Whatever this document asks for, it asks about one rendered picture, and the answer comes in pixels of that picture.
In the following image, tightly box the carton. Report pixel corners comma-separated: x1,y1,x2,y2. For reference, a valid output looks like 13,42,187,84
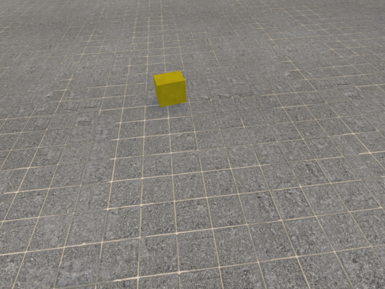
153,71,186,107

